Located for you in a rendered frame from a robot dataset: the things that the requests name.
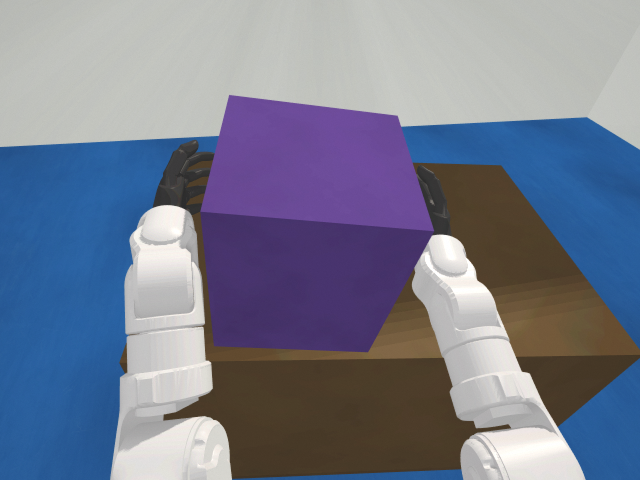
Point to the robot right forearm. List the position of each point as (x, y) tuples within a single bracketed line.
[(489, 387)]

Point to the left robot hand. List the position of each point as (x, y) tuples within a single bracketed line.
[(172, 187)]

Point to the pedestal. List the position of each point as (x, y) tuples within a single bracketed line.
[(289, 412)]

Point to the robot right upper arm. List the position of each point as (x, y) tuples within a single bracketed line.
[(522, 453)]

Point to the right robot hand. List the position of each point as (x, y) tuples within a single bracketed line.
[(435, 200)]

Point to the robot left forearm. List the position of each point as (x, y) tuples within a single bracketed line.
[(166, 365)]

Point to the robot left upper arm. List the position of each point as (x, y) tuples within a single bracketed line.
[(194, 448)]

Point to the carton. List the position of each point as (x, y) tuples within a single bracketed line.
[(313, 220)]

